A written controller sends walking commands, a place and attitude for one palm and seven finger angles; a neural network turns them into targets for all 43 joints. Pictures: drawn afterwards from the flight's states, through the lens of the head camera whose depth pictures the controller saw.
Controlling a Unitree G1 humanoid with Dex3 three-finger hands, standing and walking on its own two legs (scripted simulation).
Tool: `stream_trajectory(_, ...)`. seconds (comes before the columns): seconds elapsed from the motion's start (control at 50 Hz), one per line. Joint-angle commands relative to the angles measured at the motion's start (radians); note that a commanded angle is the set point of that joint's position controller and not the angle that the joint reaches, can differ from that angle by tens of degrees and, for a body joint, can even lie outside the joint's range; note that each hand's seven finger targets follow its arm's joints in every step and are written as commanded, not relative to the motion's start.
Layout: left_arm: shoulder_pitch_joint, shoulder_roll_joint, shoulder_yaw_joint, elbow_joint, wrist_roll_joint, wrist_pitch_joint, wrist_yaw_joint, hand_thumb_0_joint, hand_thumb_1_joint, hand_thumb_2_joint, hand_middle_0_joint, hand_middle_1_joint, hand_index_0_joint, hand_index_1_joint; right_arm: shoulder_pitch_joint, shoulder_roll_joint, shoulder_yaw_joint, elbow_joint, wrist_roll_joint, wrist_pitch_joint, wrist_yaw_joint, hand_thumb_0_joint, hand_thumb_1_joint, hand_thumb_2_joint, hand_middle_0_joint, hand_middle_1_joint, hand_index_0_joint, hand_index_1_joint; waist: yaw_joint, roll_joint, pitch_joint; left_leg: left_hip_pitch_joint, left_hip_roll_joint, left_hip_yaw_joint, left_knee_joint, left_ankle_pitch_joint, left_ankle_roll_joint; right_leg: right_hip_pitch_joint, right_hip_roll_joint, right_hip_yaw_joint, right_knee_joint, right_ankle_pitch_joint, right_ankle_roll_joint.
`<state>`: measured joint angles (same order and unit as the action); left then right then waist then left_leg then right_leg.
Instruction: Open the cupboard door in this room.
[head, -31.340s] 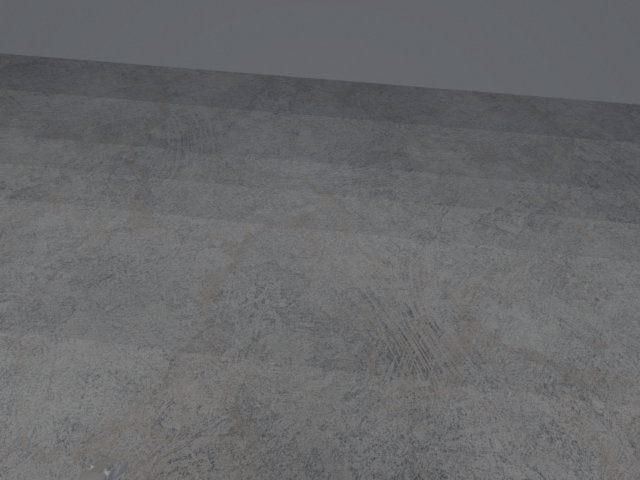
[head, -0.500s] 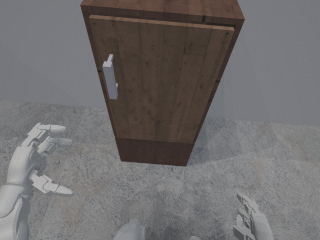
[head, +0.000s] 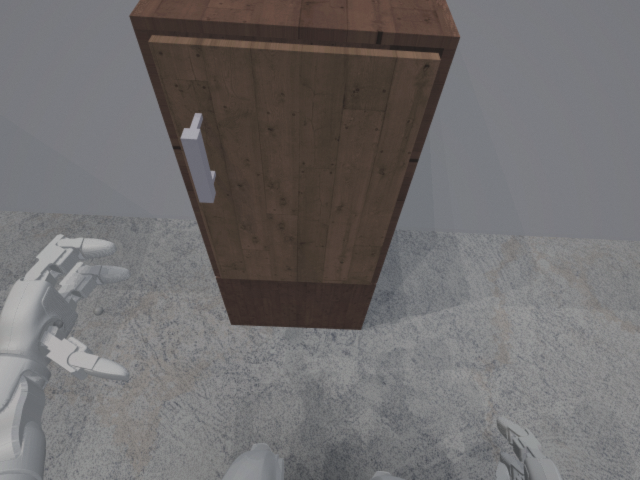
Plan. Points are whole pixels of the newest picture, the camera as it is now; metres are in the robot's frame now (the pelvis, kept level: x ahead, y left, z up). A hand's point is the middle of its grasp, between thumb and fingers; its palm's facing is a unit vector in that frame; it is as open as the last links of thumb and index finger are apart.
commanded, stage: raise the hand with hooked fingers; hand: left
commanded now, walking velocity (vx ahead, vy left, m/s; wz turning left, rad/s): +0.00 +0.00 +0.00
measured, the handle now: (202, 159) +0.56 +0.22 +0.04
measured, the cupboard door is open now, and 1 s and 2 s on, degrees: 0 0 0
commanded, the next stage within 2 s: move the hooked fingers beside the handle in 0.20 s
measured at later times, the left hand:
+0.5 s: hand (106, 297) +0.30 +0.27 +0.06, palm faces +0.07 -1.00 -0.04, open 13.9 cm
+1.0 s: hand (129, 245) +0.38 +0.27 +0.06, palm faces +0.02 -1.00 -0.02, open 14.0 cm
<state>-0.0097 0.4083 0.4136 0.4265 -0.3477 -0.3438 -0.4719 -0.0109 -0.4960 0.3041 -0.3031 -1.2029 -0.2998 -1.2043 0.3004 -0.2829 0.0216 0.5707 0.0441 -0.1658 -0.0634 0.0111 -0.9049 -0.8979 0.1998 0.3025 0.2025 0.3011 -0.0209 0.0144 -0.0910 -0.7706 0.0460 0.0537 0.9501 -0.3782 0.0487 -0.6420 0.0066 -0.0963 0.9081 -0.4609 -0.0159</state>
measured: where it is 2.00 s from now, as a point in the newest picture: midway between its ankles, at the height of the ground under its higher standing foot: outside the picture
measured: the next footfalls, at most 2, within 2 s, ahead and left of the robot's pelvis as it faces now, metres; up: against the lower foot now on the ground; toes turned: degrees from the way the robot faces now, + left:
none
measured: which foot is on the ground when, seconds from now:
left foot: down 0.00-1.00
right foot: down 0.00-1.00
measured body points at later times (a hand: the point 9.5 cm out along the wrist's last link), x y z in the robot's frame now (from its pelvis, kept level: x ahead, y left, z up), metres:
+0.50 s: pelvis +0.00 -0.02 -0.01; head +0.06 +0.00 +0.44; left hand +0.29 +0.32 +0.06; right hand +0.15 -0.27 -0.09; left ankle +0.05 +0.09 -0.68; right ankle -0.01 -0.12 -0.68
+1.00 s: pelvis +0.00 -0.01 -0.01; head +0.08 +0.01 +0.43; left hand +0.37 +0.32 +0.06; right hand +0.09 -0.28 -0.11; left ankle +0.05 +0.09 -0.68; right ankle -0.01 -0.12 -0.68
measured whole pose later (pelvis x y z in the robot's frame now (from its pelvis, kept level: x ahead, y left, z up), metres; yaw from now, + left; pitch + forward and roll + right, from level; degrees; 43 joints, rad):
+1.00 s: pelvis +0.00 -0.01 -0.01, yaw -1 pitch +15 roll -3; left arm -0.41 0.51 0.47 0.83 -0.27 -0.38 -0.51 -0.01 -0.50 0.30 -0.30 -1.20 -0.30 -1.20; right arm 0.33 -0.28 0.03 0.62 0.04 -0.08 -0.07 0.01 -0.91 -0.90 0.20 0.30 0.20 0.30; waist -0.06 0.01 -0.10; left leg -0.87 0.06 0.05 1.01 -0.40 0.04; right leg -0.75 0.02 -0.09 0.97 -0.48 -0.03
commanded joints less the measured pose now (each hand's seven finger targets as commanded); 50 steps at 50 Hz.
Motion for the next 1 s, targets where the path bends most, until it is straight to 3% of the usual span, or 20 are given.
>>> stream_trajectory(0.0, -0.176, 0.257, 0.097, -0.206, -0.035, -0.077, 0.006, 0.0, -0.5, 0.3, -0.3, -1.2, -0.3, -1.2, -0.03, -0.151, -0.061, -0.139, 0.001, -0.048, -0.013, 0.0, -0.9, -0.9, 0.2, 0.3, 0.2, 0.3, 0.01, 0.089, -0.243, 0.289, -0.024, -0.106, -0.159, 0.124, -0.02, -0.024, 0.034, 0.043, -0.134, 0.127, -0.009)
stream_trajectory(0.28, -0.193, 0.252, 0.085, -0.179, -0.039, -0.068, -0.014, 0.0, -0.5, 0.3, -0.3, -1.2, -0.3, -1.2, -0.037, -0.143, -0.053, -0.132, 0.003, -0.047, -0.017, 0.0, -0.9, -0.9, 0.2, 0.3, 0.2, 0.3, 0.004, 0.077, -0.244, 0.252, -0.031, -0.083, -0.127, 0.145, -0.012, 0.005, 0.027, 0.071, -0.142, 0.168, -0.001)
stream_trajectory(0.36, -0.29, 0.3, 0.124, -0.107, -0.036, -0.074, -0.013, 0.0, -0.5, 0.3, -0.3, -1.2, -0.3, -1.2, -0.03, -0.149, -0.05, -0.107, 0.001, -0.042, -0.026, 0.0, -0.9, -0.9, 0.2, 0.3, 0.2, 0.3, -0.01, 0.041, -0.231, 0.211, -0.03, -0.078, -0.103, 0.135, -0.01, 0.008, 0.024, 0.095, -0.142, 0.163, 0.004)
stream_trajectory(0.4, -0.373, 0.31, 0.113, -0.061, -0.026, -0.075, -0.026, 0.0, -0.5, 0.3, -0.3, -1.2, -0.3, -1.2, -0.027, -0.151, -0.047, -0.098, 0.003, -0.037, -0.031, 0.0, -0.9, -0.9, 0.2, 0.3, 0.2, 0.3, -0.022, 0.057, -0.22, 0.193, -0.029, -0.077, -0.096, 0.112, -0.01, -0.014, 0.022, 0.099, -0.14, 0.133, 0.004)
stream_trajectory(0.48, -0.463, 0.312, 0.081, -0.031, -0.012, -0.082, -0.054, 0.0, -0.5, 0.3, -0.3, -1.2, -0.3, -1.2, -0.014, -0.152, -0.049, -0.086, 0.003, -0.037, -0.033, 0.0, -0.9, -0.9, 0.2, 0.3, 0.2, 0.3, -0.023, 0.11, -0.287, 0.237, -0.028, -0.079, -0.082, 0.162, -0.008, -0.011, 0.022, 0.098, -0.12, 0.19, -0.003)
stream_trajectory(0.54, -0.438, 0.326, 0.094, 0.009, -0.013, -0.075, -0.063, 0.0, -0.5, 0.3, -0.3, -1.2, -0.3, -1.2, 0.0, -0.156, -0.053, -0.084, 0.002, -0.031, -0.028, 0.0, -0.9, -0.9, 0.2, 0.3, 0.2, 0.3, -0.009, 0.105, -0.306, 0.239, -0.028, -0.082, -0.078, 0.198, -0.007, 0.004, 0.025, 0.093, -0.111, 0.226, -0.007)
stream_trajectory(0.58, -0.433, 0.344, 0.117, 0.055, -0.013, -0.059, -0.059, 0.0, -0.5, 0.3, -0.3, -1.2, -0.3, -1.2, 0.005, -0.159, -0.056, -0.086, 0.004, -0.021, -0.024, 0.0, -0.9, -0.9, 0.2, 0.3, 0.2, 0.3, -0.008, 0.065, -0.304, 0.216, -0.027, -0.076, -0.079, 0.19, -0.008, 0.005, 0.024, 0.095, -0.115, 0.228, 0.0)
stream_trajectory(0.64, -0.481, 0.362, 0.129, 0.074, -0.008, -0.055, -0.046, 0.0, -0.5, 0.3, -0.3, -1.2, -0.3, -1.2, 0.012, -0.161, -0.055, -0.093, 0.001, -0.007, -0.021, 0.0, -0.9, -0.9, 0.2, 0.3, 0.2, 0.3, -0.003, 0.073, -0.294, 0.195, -0.029, -0.074, -0.076, 0.197, -0.008, 0.012, 0.025, 0.094, -0.104, 0.235, -0.003)
stream_trajectory(0.66, -0.472, 0.376, 0.147, 0.097, -0.003, -0.054, -0.044, 0.0, -0.5, 0.3, -0.3, -1.2, -0.3, -1.2, 0.02, -0.162, -0.057, -0.095, 0.001, -0.002, -0.019, 0.0, -0.9, -0.9, 0.2, 0.3, 0.2, 0.3, -0.003, 0.046, -0.303, 0.193, -0.028, -0.071, -0.077, 0.202, -0.007, 0.017, 0.027, 0.094, -0.105, 0.246, 0.001)
stream_trajectory(0.72, -0.52, 0.372, 0.134, 0.089, 0.01, -0.076, -0.035, 0.0, -0.5, 0.3, -0.3, -1.2, -0.3, -1.2, 0.028, -0.159, -0.06, -0.095, 0.0, 0.009, -0.014, 0.0, -0.9, -0.9, 0.2, 0.3, 0.2, 0.3, -0.011, 0.087, -0.319, 0.209, -0.027, -0.07, -0.077, 0.202, -0.008, -0.003, 0.028, 0.09, -0.098, 0.239, 0.0)
stream_trajectory(0.78, -0.592, 0.381, 0.128, 0.135, 0.02, -0.091, -0.039, 0.0, -0.5, 0.3, -0.3, -1.2, -0.3, -1.2, 0.049, -0.166, -0.063, -0.078, -0.001, 0.024, -0.016, 0.0, -0.9, -0.9, 0.2, 0.3, 0.2, 0.3, -0.03, 0.07, -0.318, 0.213, -0.021, -0.078, -0.07, 0.199, -0.007, -0.034, 0.035, 0.085, -0.089, 0.232, -0.001)
stream_trajectory(0.8, -0.603, 0.366, 0.113, 0.139, 0.021, -0.093, -0.041, 0.0, -0.5, 0.3, -0.3, -1.2, -0.3, -1.2, 0.051, -0.165, -0.063, -0.079, -0.001, 0.026, -0.015, 0.0, -0.9, -0.9, 0.2, 0.3, 0.2, 0.3, -0.031, 0.092, -0.324, 0.226, -0.022, -0.078, -0.07, 0.203, -0.007, -0.046, 0.035, 0.084, -0.089, 0.23, -0.002)
stream_trajectory(0.84, -0.626, 0.403, 0.134, 0.15, 0.026, -0.097, -0.045, 0.0, -0.5, 0.3, -0.3, -1.2, -0.3, -1.2, 0.061, -0.172, -0.064, -0.074, -0.003, 0.034, -0.015, 0.0, -0.9, -0.9, 0.2, 0.3, 0.2, 0.3, -0.024, 0.109, -0.343, 0.239, -0.02, -0.085, -0.066, 0.22, -0.009, -0.045, 0.037, 0.081, -0.078, 0.237, -0.01)
stream_trajectory(0.88, -0.675, 0.381, 0.108, 0.166, 0.037, -0.098, -0.044, 0.0, -0.5, 0.3, -0.3, -1.2, -0.3, -1.2, 0.065, -0.169, -0.065, -0.067, -0.003, 0.041, -0.015, 0.0, -0.9, -0.9, 0.2, 0.3, 0.2, 0.3, -0.036, 0.123, -0.346, 0.263, -0.017, -0.09, -0.069, 0.221, -0.01, -0.081, 0.037, 0.074, -0.079, 0.226, -0.007)
stream_trajectory(0.94, -0.702, 0.418, 0.134, 0.221, 0.046, -0.097, -0.033, 0.0, -0.5, 0.3, -0.3, -1.2, -0.3, -1.2, 0.08, -0.177, -0.063, -0.06, -0.008, 0.054, -0.016, 0.0, -0.9, -0.9, 0.2, 0.3, 0.2, 0.3, -0.034, 0.089, -0.337, 0.24, -0.015, -0.099, -0.069, 0.202, -0.009, -0.095, 0.041, 0.067, -0.074, 0.197, -0.011)
stream_trajectory(0.96, -0.737, 0.403, 0.114, 0.244, 0.053, -0.096, -0.032, 0.0, -0.5, 0.3, -0.3, -1.2, -0.3, -1.2, 0.079, -0.175, -0.062, -0.057, -0.006, 0.058, -0.015, 0.0, -0.9, -0.9, 0.2, 0.3, 0.2, 0.3, -0.047, 0.087, -0.332, 0.239, -0.014, -0.097, -0.067, 0.201, -0.009, -0.103, 0.039, 0.069, -0.074, 0.201, -0.007)
stream_trajectory(0.98, -0.749, 0.437, 0.141, 0.264, 0.06, -0.097, -0.028, 0.0, -0.5, 0.3, -0.3, -1.2, -0.3, -1.2, 0.088, -0.179, -0.064, -0.053, -0.009, 0.063, -0.016, 0.0, -0.9, -0.9, 0.2, 0.3, 0.2, 0.3, -0.04, 0.087, -0.346, 0.231, -0.012, -0.098, -0.064, 0.195, -0.01, -0.1, 0.038, 0.068, -0.071, 0.193, -0.007)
